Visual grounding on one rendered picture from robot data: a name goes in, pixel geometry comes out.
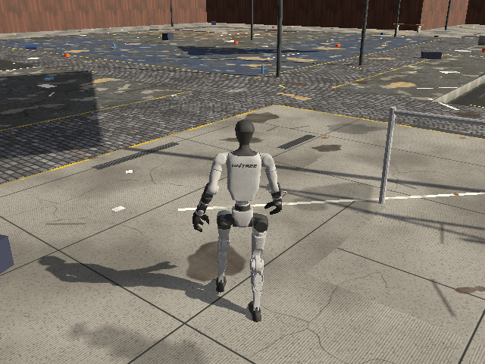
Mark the right robot forearm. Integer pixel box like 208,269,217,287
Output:
271,182,282,206

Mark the robot right upper arm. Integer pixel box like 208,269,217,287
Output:
259,152,279,193

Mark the robot left upper arm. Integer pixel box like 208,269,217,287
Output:
206,152,228,195

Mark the robot left hand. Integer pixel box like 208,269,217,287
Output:
192,212,209,232

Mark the robot right hand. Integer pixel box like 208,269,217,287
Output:
264,201,282,215

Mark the left robot forearm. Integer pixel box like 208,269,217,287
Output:
195,183,213,216

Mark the left robot thigh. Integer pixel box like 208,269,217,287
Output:
217,210,233,253

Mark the robot right foot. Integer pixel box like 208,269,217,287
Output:
249,301,261,322

